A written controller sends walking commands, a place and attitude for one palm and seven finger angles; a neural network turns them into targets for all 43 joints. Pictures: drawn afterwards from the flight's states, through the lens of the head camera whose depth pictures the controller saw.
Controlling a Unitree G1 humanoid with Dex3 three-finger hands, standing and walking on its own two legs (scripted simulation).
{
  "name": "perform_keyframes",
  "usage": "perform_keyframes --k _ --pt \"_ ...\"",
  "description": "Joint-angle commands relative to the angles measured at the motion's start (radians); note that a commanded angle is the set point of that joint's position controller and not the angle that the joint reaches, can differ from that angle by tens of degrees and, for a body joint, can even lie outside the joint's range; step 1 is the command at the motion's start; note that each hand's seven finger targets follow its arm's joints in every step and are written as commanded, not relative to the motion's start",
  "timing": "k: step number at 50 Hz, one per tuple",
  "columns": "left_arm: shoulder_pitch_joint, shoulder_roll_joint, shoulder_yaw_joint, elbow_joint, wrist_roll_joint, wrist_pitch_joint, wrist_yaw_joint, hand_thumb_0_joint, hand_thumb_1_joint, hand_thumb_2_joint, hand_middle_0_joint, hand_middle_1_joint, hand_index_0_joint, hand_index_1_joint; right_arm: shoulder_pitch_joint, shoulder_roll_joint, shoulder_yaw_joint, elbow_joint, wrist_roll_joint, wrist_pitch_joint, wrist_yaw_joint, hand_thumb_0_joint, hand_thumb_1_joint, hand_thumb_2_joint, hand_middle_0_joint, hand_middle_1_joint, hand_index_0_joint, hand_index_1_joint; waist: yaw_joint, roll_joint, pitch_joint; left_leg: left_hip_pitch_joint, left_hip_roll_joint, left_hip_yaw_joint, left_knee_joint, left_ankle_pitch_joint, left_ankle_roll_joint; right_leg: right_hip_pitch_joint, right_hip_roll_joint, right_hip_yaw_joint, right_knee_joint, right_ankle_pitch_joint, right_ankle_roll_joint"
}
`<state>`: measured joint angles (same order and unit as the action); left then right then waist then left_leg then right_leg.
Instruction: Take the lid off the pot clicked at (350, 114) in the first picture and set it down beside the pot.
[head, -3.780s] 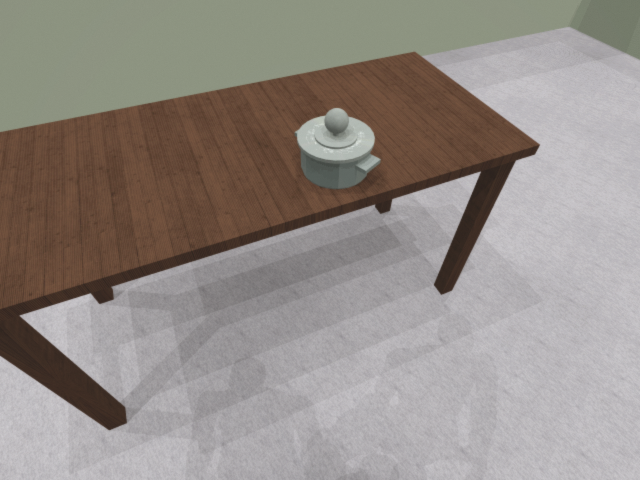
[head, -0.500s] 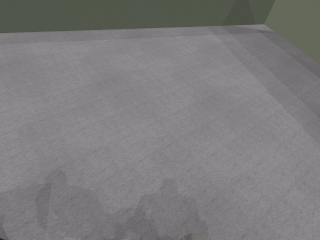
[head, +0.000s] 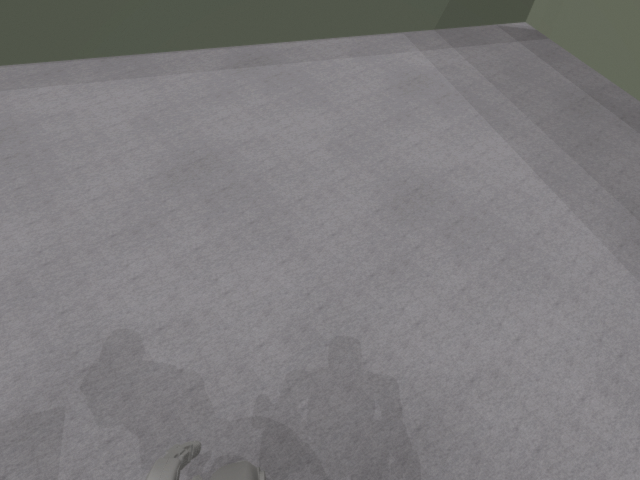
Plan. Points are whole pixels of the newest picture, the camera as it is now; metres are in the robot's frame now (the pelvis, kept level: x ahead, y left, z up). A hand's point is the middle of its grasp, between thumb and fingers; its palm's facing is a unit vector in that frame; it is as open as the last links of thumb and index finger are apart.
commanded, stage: turn to face it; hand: left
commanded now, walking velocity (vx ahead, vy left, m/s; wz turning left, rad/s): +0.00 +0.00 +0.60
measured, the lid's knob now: out of the picture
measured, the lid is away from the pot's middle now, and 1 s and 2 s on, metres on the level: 0.00 0.00 0.00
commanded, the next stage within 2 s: none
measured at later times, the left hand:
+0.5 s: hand out of the picture +0.05 +0.23 -0.15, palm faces +0.31 -0.90 -0.30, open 7.4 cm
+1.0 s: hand out of the picture -0.09 +0.16 -0.19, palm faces +0.62 -0.75 -0.22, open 7.4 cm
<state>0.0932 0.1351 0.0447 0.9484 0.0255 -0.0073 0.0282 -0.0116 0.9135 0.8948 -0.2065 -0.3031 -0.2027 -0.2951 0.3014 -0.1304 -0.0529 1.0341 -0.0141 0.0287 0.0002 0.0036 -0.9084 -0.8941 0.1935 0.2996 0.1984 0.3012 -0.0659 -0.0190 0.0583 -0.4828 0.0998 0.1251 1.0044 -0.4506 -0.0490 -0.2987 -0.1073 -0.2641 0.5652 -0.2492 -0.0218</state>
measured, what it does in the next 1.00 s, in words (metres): steps on the spot, turning left: left foot, then right foot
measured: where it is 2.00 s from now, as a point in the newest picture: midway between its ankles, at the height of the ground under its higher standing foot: outside the picture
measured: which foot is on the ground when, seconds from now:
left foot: up 0.00-0.08, down 0.10-0.54, up 0.56-0.94, down 0.96-1.00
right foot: down 0.00-0.10, up 0.12-0.52, down 0.54-0.96, up 0.98-1.00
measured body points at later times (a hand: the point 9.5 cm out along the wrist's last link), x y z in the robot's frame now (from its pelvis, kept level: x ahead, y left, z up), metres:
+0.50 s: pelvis +0.03 -0.01 +0.00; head +0.07 -0.01 +0.45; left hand +0.04 +0.28 -0.13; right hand +0.18 -0.25 -0.13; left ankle +0.07 +0.10 -0.73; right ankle +0.07 -0.16 -0.70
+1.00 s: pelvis +0.02 -0.02 -0.01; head +0.04 +0.03 +0.44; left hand -0.12 +0.20 -0.17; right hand +0.29 -0.14 -0.12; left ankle -0.02 +0.07 -0.73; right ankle +0.07 -0.15 -0.71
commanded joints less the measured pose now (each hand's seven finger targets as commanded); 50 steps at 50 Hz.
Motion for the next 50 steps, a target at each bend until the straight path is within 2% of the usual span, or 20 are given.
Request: perform_keyframes --k 1,3,4,5,6,9,12,20,25,26,27,28,32,37,43,45,46,47,48,50 --pt "0.035 0.194 0.057 -0.062 0.007 0.006 0.015 0.0 0.9 0.9 -0.2 -0.3 -0.2 -0.3 0.065 -0.063 -0.021 -0.076 -0.004 -0.009 0.009 0.0 -0.9 -0.9 0.2 0.3 0.2 0.3 0.034 -0.122 -0.052 0.112 0.006 0.013 -0.209 0.085 0.012 -0.03 -0.284 0.128 -0.178 0.056 -0.07" --pt "0.034 0.194 0.06 -0.084 -0.005 0.019 0.007 0.0 0.9 0.9 -0.2 -0.3 -0.2 -0.3 0.103 -0.098 -0.033 -0.081 -0.01 -0.015 0.012 0.0 -0.9 -0.9 0.2 0.3 0.2 0.3 0.006 -0.035 -0.053 0.23 -0.022 0.036 -0.403 0.225 0.018 -0.084 -0.231 0.068 -0.025 -0.026 -0.021" --pt "0.056 0.157 0.056 -0.106 -0.011 0.029 -0.001 0.0 0.9 0.9 -0.2 -0.3 -0.2 -0.3 0.126 -0.171 -0.049 -0.093 -0.015 -0.021 0.011 0.0 -0.9 -0.9 0.2 0.3 0.2 0.3 -0.001 0.186 -0.053 0.257 0.088 -0.177 -0.55 0.26 0.076 -0.168 -0.137 0.034 0.159 -0.156 0.032" --pt "0.035 0.108 0.048 -0.152 -0.017 0.034 -0.008 0.0 0.9 0.9 -0.2 -0.3 -0.2 -0.3 0.152 -0.277 -0.075 -0.118 -0.021 -0.026 0.003 0.0 -0.9 -0.9 0.2 0.3 0.2 0.3 -0.031 0.421 -0.036 0.283 0.32 -0.557 -0.725 0.396 0.218 -0.345 0.0 0.052 0.405 -0.445 0.105" --pt "-0.028 0.136 0.04 -0.186 -0.003 0.032 -0.009 0.0 0.9 0.9 -0.2 -0.3 -0.2 -0.3 0.166 -0.303 -0.077 -0.121 -0.021 -0.026 -0.006 0.0 -0.9 -0.9 0.2 0.3 0.2 0.3 -0.047 0.282 -0.067 0.272 0.363 -0.645 -0.741 0.342 0.284 -0.352 0.006 0.183 0.58 -0.405 0.09" --pt "0.035 0.153 0.058 -0.132 0.003 0.024 -0.014 0.0 0.9 0.9 -0.2 -0.3 -0.2 -0.3 -0.021 -0.247 -0.055 -0.169 -0.012 -0.04 -0.022 0.0 -0.9 -0.9 0.2 0.3 0.2 0.3 0.037 0.183 -0.14 0.317 0.213 -0.447 -0.676 0.381 0.216 -0.382 -0.004 0.273 0.691 -0.164 0.103" --pt "0.084 0.166 0.056 -0.1 -0.004 0.033 -0.017 0.0 0.9 0.9 -0.2 -0.3 -0.2 -0.3 -0.066 -0.252 -0.051 -0.186 -0.005 -0.045 -0.021 0.0 -0.9 -0.9 0.2 0.3 0.2 0.3 0.056 0.143 -0.15 0.308 0.147 -0.33 -0.678 0.476 0.196 -0.293 0.006 0.269 0.603 -0.102 0.12" --pt "0.067 0.183 0.051 -0.132 -0.013 0.04 -0.011 0.0 0.9 0.9 -0.2 -0.3 -0.2 -0.3 -0.08 -0.31 -0.075 -0.19 -0.009 -0.013 -0.008 0.0 -0.9 -0.9 0.2 0.3 0.2 0.3 0.029 0.164 -0.099 0.274 0.132 -0.451 -0.699 0.28 0.217 -0.184 0.057 0.264 0.3 -0.175 0.111" --pt "0.218 0.206 0.053 -0.111 -0.019 0.023 -0.003 0.0 0.9 0.9 -0.2 -0.3 -0.2 -0.3 -0.169 -0.313 -0.083 -0.225 -0.003 0.005 -0.001 0.0 -0.9 -0.9 0.2 0.3 0.2 0.3 0.094 0.15 -0.133 0.123 0.058 -0.464 -0.598 0.269 0.16 0.111 0.096 0.237 -0.055 -0.049 0.084" --pt "0.263 0.257 0.061 -0.111 -0.01 0.013 0.003 0.0 0.9 0.9 -0.2 -0.3 -0.2 -0.3 -0.189 -0.272 -0.079 -0.24 0.006 0.009 0.005 0.0 -0.9 -0.9 0.2 0.3 0.2 0.3 0.121 0.024 -0.124 0.003 -0.019 -0.4 -0.473 0.17 0.103 0.216 0.003 0.327 -0.248 -0.053 0.056" --pt "0.262 0.356 0.078 -0.128 0.007 0.006 0.011 0.0 0.9 0.9 -0.2 -0.3 -0.2 -0.3 -0.177 -0.186 -0.064 -0.265 0.011 0.008 0.008 0.0 -0.9 -0.9 0.2 0.3 0.2 0.3 0.121 -0.305 -0.088 -0.202 -0.18 -0.191 -0.206 -0.049 0.008 0.27 -0.296 0.665 -0.377 -0.134 -0.057" --pt "0.203 0.373 0.065 -0.153 -0.002 0.013 0.011 0.0 0.9 0.9 -0.2 -0.3 -0.2 -0.3 -0.19 -0.227 -0.068 -0.276 -0.006 0.006 0.009 0.0 -0.9 -0.9 0.2 0.3 0.2 0.3 0.107 -0.235 -0.057 -0.179 -0.145 -0.203 0.003 -0.127 0.013 0.115 -0.391 0.662 -0.369 -0.096 -0.124" --pt "0.093 0.248 0.043 -0.172 -0.003 -0.006 0.011 0.0 0.9 0.9 -0.2 -0.3 -0.2 -0.3 -0.152 -0.213 -0.063 -0.215 -0.007 0.021 0.03 0.0 -0.9 -0.9 0.2 0.3 0.2 0.3 0.038 -0.165 -0.008 -0.161 -0.084 -0.16 0.208 0.051 -0.014 0.109 -0.203 0.356 -0.232 0.258 -0.082" --pt "0.246 0.283 0.05 -0.126 0.002 -0.003 0.01 0.0 0.9 0.9 -0.2 -0.3 -0.2 -0.3 -0.275 -0.179 -0.039 -0.238 0.001 0.023 0.032 0.0 -0.9 -0.9 0.2 0.3 0.2 0.3 0.12 -0.17 -0.044 -0.118 -0.085 -0.082 0.018 0.01 -0.033 0.251 -0.232 0.279 -0.169 0.516 -0.103" --pt "0.237 0.317 0.066 -0.127 0.006 0.01 0.006 0.0 0.9 0.9 -0.2 -0.3 -0.2 -0.3 -0.294 -0.176 -0.027 -0.244 0.009 0.009 0.033 0.0 -0.9 -0.9 0.2 0.3 0.2 0.3 0.127 -0.214 -0.082 0.045 -0.096 -0.018 -0.244 0.004 -0.005 0.239 -0.265 0.225 -0.124 0.507 -0.099" --pt "0.224 0.321 0.071 -0.12 0.001 0.014 0.002 0.0 0.9 0.9 -0.2 -0.3 -0.2 -0.3 -0.239 -0.185 -0.031 -0.232 0.006 -0.002 0.029 0.0 -0.9 -0.9 0.2 0.3 0.2 0.3 0.1 -0.202 -0.115 0.154 -0.112 0.012 -0.414 0.106 0.006 0.232 -0.251 0.169 -0.043 0.509 -0.056" --pt "0.213 0.314 0.071 -0.118 -0.007 0.016 -0.001 0.0 0.9 0.9 -0.2 -0.3 -0.2 -0.3 -0.188 -0.211 -0.038 -0.224 0.003 -0.007 0.029 0.0 -0.9 -0.9 0.2 0.3 0.2 0.3 0.068 -0.152 -0.138 0.284 -0.103 -0.006 -0.555 0.224 0.021 0.167 -0.235 0.126 0.061 0.465 -0.014" --pt "0.219 0.278 0.069 -0.136 -0.013 0.017 -0.007 0.0 0.9 0.9 -0.2 -0.3 -0.2 -0.3 -0.106 -0.299 -0.063 -0.21 -0.003 -0.017 0.022 0.0 -0.9 -0.9 0.2 0.3 0.2 0.3 0.023 0.035 -0.203 0.514 0.037 -0.179 -0.614 0.416 0.088 -0.031 -0.178 0.082 0.271 0.265 0.052" --pt "0.17 0.212 0.047 -0.187 -0.016 0.017 -0.015 0.0 0.9 0.9 -0.2 -0.3 -0.2 -0.3 -0.028 -0.414 -0.095 -0.199 0.0 -0.017 0.016 0.0 -0.9 -0.9 0.2 0.3 0.2 0.3 -0.027 0.352 -0.209 0.623 0.312 -0.548 -0.616 0.859 0.244 -0.325 -0.034 0.101 0.487 -0.413 0.128" --pt "0.064 0.226 0.05 -0.192 -0.009 0.034 0.002 0.0 0.9 0.9 -0.2 -0.3 -0.2 -0.3 -0.018 -0.38 -0.085 -0.178 0.001 -0.008 -0.001 0.0 -0.9 -0.9 0.2 0.3 0.2 0.3 -0.031 0.277 -0.183 0.49 0.263 -0.517 -0.62 0.65 0.278 -0.351 -0.029 0.255 0.602 -0.366 0.11"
